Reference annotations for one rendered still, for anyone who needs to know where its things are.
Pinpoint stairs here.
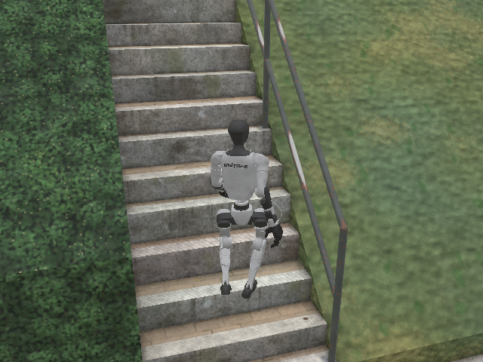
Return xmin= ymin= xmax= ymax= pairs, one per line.
xmin=103 ymin=0 xmax=337 ymax=362

